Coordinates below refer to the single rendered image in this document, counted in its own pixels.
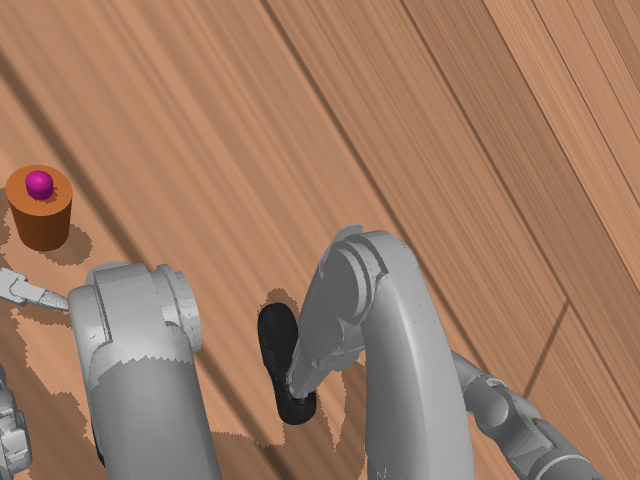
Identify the bottle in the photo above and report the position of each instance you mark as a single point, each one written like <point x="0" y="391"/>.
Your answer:
<point x="40" y="198"/>

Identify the left robot hand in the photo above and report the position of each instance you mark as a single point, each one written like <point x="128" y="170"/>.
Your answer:
<point x="14" y="288"/>

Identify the right robot foot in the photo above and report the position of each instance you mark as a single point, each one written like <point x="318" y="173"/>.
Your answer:
<point x="278" y="335"/>

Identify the right robot arm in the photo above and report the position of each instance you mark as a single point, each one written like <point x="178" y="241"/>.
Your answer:
<point x="534" y="449"/>

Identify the right robot hand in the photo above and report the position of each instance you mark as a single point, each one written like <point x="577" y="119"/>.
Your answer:
<point x="467" y="371"/>

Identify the left robot arm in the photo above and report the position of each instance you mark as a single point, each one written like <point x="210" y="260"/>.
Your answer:
<point x="15" y="445"/>

